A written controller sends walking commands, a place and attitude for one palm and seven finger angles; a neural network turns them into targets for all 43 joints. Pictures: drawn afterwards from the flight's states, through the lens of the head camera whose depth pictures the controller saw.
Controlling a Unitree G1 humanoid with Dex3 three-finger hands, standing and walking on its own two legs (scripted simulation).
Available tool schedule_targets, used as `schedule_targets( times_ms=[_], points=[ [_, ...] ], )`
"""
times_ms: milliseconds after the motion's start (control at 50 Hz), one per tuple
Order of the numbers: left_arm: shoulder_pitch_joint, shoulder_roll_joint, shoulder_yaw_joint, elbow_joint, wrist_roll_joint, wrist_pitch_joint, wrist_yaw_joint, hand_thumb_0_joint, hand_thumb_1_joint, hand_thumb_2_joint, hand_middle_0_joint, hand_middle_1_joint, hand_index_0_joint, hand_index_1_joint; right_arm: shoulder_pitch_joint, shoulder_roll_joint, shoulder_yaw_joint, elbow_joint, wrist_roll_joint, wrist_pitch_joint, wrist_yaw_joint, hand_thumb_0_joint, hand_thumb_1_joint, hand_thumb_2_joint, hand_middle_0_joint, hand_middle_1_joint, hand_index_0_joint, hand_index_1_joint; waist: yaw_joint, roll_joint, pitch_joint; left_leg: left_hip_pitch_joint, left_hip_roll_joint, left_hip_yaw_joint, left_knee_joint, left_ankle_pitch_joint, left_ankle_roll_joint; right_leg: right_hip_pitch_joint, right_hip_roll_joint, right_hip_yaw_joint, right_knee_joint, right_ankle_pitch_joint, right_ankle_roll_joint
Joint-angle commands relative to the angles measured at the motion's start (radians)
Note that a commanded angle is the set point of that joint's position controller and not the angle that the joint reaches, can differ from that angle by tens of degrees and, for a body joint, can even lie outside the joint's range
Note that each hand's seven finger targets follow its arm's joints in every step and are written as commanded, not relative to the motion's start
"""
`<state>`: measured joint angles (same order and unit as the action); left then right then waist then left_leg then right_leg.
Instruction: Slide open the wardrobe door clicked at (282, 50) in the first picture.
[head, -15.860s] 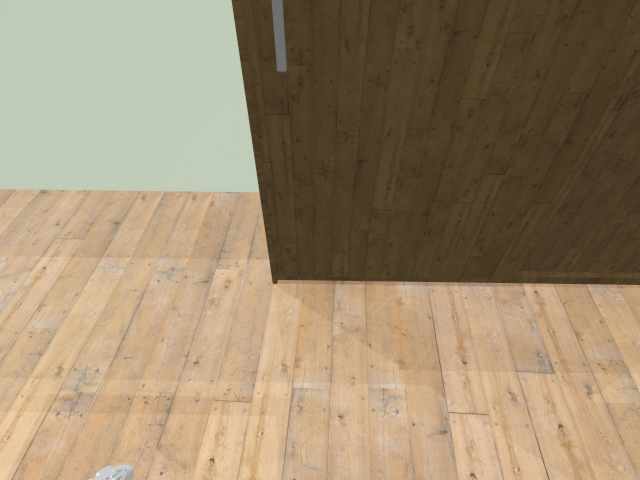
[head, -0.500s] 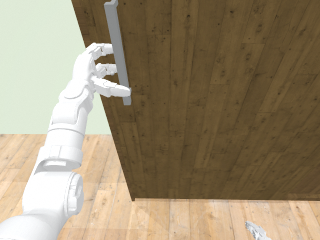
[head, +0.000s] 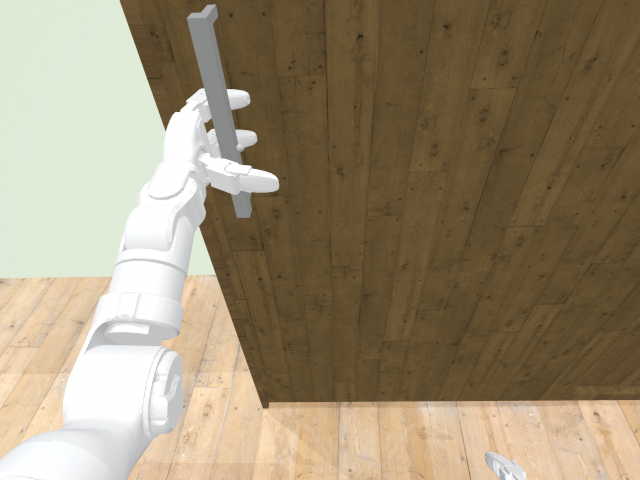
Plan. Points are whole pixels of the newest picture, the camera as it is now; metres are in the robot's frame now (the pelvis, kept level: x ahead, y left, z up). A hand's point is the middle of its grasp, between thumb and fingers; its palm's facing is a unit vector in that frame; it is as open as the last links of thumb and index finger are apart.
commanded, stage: slide the fingers in behind the handle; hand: left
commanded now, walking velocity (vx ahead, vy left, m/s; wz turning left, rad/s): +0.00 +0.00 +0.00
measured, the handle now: (229, 124) +0.49 +0.14 +0.23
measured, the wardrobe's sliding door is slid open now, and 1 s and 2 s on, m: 0.00 0.00 0.00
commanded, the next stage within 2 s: grip the handle and tug to test in 0.82 s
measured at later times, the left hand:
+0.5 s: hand (241, 149) +0.43 +0.11 +0.23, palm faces +0.05 -1.00 -0.02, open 14.2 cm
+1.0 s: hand (243, 148) +0.43 +0.11 +0.23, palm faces +0.03 -1.00 -0.01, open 14.1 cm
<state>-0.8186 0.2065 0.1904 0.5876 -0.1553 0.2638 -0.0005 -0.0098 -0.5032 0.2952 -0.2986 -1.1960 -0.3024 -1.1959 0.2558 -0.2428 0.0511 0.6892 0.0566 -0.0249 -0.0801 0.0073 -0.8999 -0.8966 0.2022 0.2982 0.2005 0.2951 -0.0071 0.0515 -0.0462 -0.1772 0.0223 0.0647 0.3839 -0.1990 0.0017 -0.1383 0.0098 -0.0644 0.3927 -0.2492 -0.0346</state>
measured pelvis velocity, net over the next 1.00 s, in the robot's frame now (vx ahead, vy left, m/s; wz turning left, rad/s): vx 0.00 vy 0.01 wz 0.01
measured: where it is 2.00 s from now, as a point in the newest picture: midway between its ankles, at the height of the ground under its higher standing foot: outside the picture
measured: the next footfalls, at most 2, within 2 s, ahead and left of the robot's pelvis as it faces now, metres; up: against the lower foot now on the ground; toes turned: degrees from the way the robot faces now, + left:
none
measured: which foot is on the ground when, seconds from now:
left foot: down 0.00-1.00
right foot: down 0.00-1.00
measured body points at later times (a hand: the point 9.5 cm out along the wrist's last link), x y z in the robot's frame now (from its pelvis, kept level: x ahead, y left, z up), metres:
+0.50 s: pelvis +0.00 +0.00 +0.00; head -0.01 -0.02 +0.45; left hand +0.42 +0.17 +0.24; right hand +0.17 -0.23 -0.11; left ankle +0.00 +0.12 -0.74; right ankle -0.02 -0.09 -0.74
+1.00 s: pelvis +0.00 +0.01 +0.00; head -0.01 -0.01 +0.45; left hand +0.42 +0.17 +0.24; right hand +0.14 -0.23 -0.11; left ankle +0.00 +0.12 -0.74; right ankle -0.02 -0.09 -0.74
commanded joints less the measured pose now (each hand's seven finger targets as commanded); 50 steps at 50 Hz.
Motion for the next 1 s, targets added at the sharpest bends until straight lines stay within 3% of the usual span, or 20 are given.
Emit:
schedule_targets(
  times_ms=[0,20,40,100,160,240,320,340,400,520,580,660,720,740,780,840,880,900,960,980],
  points=[
    [-0.522,0.168,0.012,-0.271,-0.001,-0.053,0.0,0.0,-0.5,0.3,-0.3,-1.2,-0.3,-1.2,-0.127,-0.109,-0.043,-0.154,0.006,-0.052,-0.003,0.0,-0.9,-0.9,0.2,0.3,0.2,0.3,0.008,-0.093,-0.281,0.151,-0.018,-0.037,0.007,0.261,0.053,0.044,-0.009,0.042,-0.04,0.39,0.018],
    [-0.493,0.172,0.019,-0.267,-0.001,-0.047,0.002,0.0,-0.5,0.3,-0.3,-1.2,-0.3,-1.2,-0.129,-0.113,-0.046,-0.159,0.007,-0.049,-0.004,0.0,-0.9,-0.9,0.2,0.3,0.2,0.3,0.015,-0.105,-0.285,0.157,-0.017,-0.041,0.004,0.273,0.052,0.055,-0.008,0.036,-0.041,0.386,0.016],
    [-0.507,0.152,-0.001,-0.278,-0.006,-0.037,-0.001,0.0,-0.5,0.3,-0.3,-1.2,-0.3,-1.2,-0.137,-0.11,-0.043,-0.158,0.008,-0.049,-0.004,0.0,-0.9,-0.9,0.2,0.3,0.2,0.3,0.011,-0.076,-0.278,0.159,-0.019,-0.04,0.004,0.261,0.052,0.04,-0.009,0.038,-0.043,0.374,0.016],
    [-0.546,0.148,-0.009,-0.258,-0.009,-0.008,0.001,0.0,-0.5,0.3,-0.3,-1.2,-0.3,-1.2,-0.129,-0.112,-0.042,-0.143,0.007,-0.045,-0.009,0.0,-0.9,-0.9,0.2,0.3,0.2,0.3,-0.007,-0.098,-0.252,0.153,-0.021,-0.042,0.007,0.233,0.053,0.013,-0.007,0.04,-0.054,0.352,0.02],
    [-0.54,0.122,-0.024,-0.292,-0.013,-0.006,0.006,0.0,-0.5,0.3,-0.3,-1.2,-0.3,-1.2,-0.139,-0.106,-0.043,-0.15,0.006,-0.048,-0.007,0.0,-0.9,-0.9,0.2,0.3,0.2,0.3,0.001,-0.06,-0.285,0.174,-0.024,-0.045,0.014,0.267,0.052,0.025,-0.008,0.039,-0.043,0.377,0.015],
    [-0.556,0.063,-0.069,-0.278,-0.02,-0.007,0.01,0.0,-0.5,0.3,-0.3,-1.2,-0.3,-1.2,-0.138,-0.106,-0.043,-0.143,0.005,-0.049,-0.004,0.0,-0.9,-0.9,0.2,0.3,0.2,0.3,-0.015,-0.093,-0.271,0.178,-0.024,-0.05,0.014,0.259,0.053,0.008,-0.006,0.034,-0.045,0.369,0.018],
    [-0.569,0.083,-0.055,-0.235,-0.019,-0.011,0.012,0.0,-0.5,0.3,-0.3,-1.2,-0.3,-1.2,-0.133,-0.112,-0.044,-0.132,0.003,-0.046,-0.006,0.0,-0.9,-0.9,0.2,0.3,0.2,0.3,-0.017,-0.118,-0.268,0.173,-0.026,-0.054,0.011,0.245,0.053,0.009,-0.008,0.036,-0.048,0.356,0.02],
    [-0.587,0.08,-0.061,-0.264,-0.018,-0.015,0.012,0.0,-0.5,0.3,-0.3,-1.2,-0.3,-1.2,-0.14,-0.106,-0.042,-0.138,0.004,-0.047,-0.005,0.0,-0.9,-0.9,0.2,0.3,0.2,0.3,-0.012,-0.079,-0.278,0.175,-0.026,-0.053,0.014,0.25,0.051,0.01,-0.01,0.037,-0.043,0.358,0.016],
    [-0.609,0.031,-0.1,-0.268,-0.009,-0.019,0.013,0.0,-0.5,0.3,-0.3,-1.2,-0.3,-1.2,-0.136,-0.098,-0.039,-0.134,0.002,-0.05,-0.001,0.0,-0.9,-0.9,0.2,0.3,0.2,0.3,-0.022,-0.054,-0.292,0.197,-0.028,-0.057,0.023,0.276,0.047,-0.005,-0.007,0.031,-0.031,0.377,0.011],
    [-0.613,0.095,-0.048,-0.182,-0.014,-0.022,0.016,0.0,-0.5,0.3,-0.3,-1.2,-0.3,-1.2,-0.127,-0.109,-0.041,-0.119,-0.002,-0.045,-0.009,0.0,-0.9,-0.9,0.2,0.3,0.2,0.3,-0.02,-0.133,-0.263,0.159,-0.027,-0.062,0.015,0.235,0.053,0.001,-0.01,0.034,-0.046,0.338,0.018],
    [-0.641,0.074,-0.063,-0.209,-0.012,-0.031,0.013,0.0,-0.5,0.3,-0.3,-1.2,-0.3,-1.2,-0.13,-0.098,-0.037,-0.125,-0.001,-0.049,-0.006,0.0,-0.9,-0.9,0.2,0.3,0.2,0.3,-0.016,-0.077,-0.293,0.173,-0.029,-0.063,0.021,0.253,0.049,0.0,-0.01,0.036,-0.032,0.355,0.012],
    [-0.603,0.082,-0.048,-0.197,-0.016,-0.044,0.013,0.0,-0.5,0.3,-0.3,-1.2,-0.3,-1.2,-0.123,-0.099,-0.037,-0.127,-0.003,-0.048,-0.002,0.0,-0.9,-0.9,0.2,0.3,0.2,0.3,-0.011,-0.109,-0.295,0.165,-0.025,-0.062,0.02,0.27,0.048,0.017,-0.007,0.031,-0.029,0.371,0.012],
    [-0.581,0.097,-0.038,-0.226,-0.009,-0.058,0.018,0.0,-0.5,0.3,-0.3,-1.2,-0.3,-1.2,-0.124,-0.102,-0.042,-0.135,-0.002,-0.05,-0.001,0.0,-0.9,-0.9,0.2,0.3,0.2,0.3,0.001,-0.089,-0.318,0.18,-0.023,-0.061,0.02,0.299,0.047,0.033,-0.008,0.029,-0.026,0.384,0.009],
    [-0.588,0.062,-0.066,-0.251,-0.012,-0.058,0.017,0.0,-0.5,0.3,-0.3,-1.2,-0.3,-1.2,-0.13,-0.096,-0.039,-0.141,-0.001,-0.051,0.001,0.0,-0.9,-0.9,0.2,0.3,0.2,0.3,-0.003,-0.082,-0.315,0.183,-0.021,-0.062,0.02,0.305,0.046,0.029,-0.007,0.027,-0.021,0.39,0.008],
    [-0.589,0.06,-0.066,-0.232,-0.013,-0.05,0.019,0.0,-0.5,0.3,-0.3,-1.2,-0.3,-1.2,-0.129,-0.097,-0.039,-0.134,0.001,-0.053,0.001,0.0,-0.9,-0.9,0.2,0.3,0.2,0.3,-0.01,-0.081,-0.284,0.178,-0.019,-0.061,0.019,0.271,0.045,0.0,-0.003,0.029,-0.031,0.355,0.01],
    [-0.586,0.111,-0.025,-0.234,-0.012,-0.044,0.027,0.0,-0.5,0.3,-0.3,-1.2,-0.3,-1.2,-0.125,-0.106,-0.041,-0.133,-0.001,-0.05,-0.002,0.0,-0.9,-0.9,0.2,0.3,0.2,0.3,-0.002,-0.098,-0.284,0.169,-0.017,-0.061,0.01,0.263,0.046,0.014,-0.005,0.031,-0.039,0.341,0.01],
    [-0.591,0.076,-0.052,-0.272,-0.007,-0.042,0.028,0.0,-0.5,0.3,-0.3,-1.2,-0.3,-1.2,-0.131,-0.098,-0.042,-0.139,0.0,-0.054,0.0,0.0,-0.9,-0.9,0.2,0.3,0.2,0.3,-0.001,-0.057,-0.309,0.188,-0.018,-0.06,0.016,0.287,0.042,0.015,-0.003,0.028,-0.027,0.357,0.005],
    [-0.577,0.061,-0.06,-0.267,-0.008,-0.038,0.029,0.0,-0.5,0.3,-0.3,-1.2,-0.3,-1.2,-0.131,-0.096,-0.04,-0.137,0.0,-0.055,0.0,0.0,-0.9,-0.9,0.2,0.3,0.2,0.3,-0.002,-0.07,-0.301,0.187,-0.016,-0.062,0.016,0.288,0.041,0.01,-0.001,0.024,-0.028,0.354,0.006],
    [-0.573,0.058,-0.064,-0.269,-0.01,-0.033,0.034,0.0,-0.36,0.36,-0.315,-1.22,-0.315,-1.22,-0.13,-0.099,-0.042,-0.136,0.0,-0.055,0.001,0.0,-0.9,-0.9,0.2,0.3,0.2,0.3,-0.006,-0.075,-0.29,0.19,-0.014,-0.064,0.014,0.286,0.041,0.004,0.0,0.025,-0.033,0.346,0.006],
    [-0.557,0.083,-0.038,-0.268,-0.01,-0.03,0.036,0.0,-0.313,0.38,-0.32,-1.227,-0.32,-1.227,-0.126,-0.101,-0.043,-0.134,-0.001,-0.054,0.0,0.0,-0.9,-0.9,0.2,0.3,0.2,0.3,0.0,-0.09,-0.293,0.186,-0.013,-0.062,0.013,0.283,0.041,0.008,0.001,0.026,-0.035,0.346,0.007]
  ],
)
